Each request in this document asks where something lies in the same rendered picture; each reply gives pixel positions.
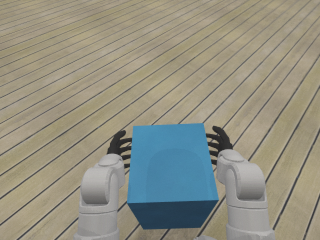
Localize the robot right hand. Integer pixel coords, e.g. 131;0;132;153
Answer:
206;126;233;165

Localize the carton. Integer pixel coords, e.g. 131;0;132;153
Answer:
127;123;219;230

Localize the robot left hand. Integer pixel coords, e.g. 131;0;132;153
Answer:
107;130;132;169

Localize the robot left forearm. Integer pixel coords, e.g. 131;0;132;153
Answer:
73;153;126;240

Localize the robot right forearm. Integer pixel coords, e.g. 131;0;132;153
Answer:
216;149;276;240

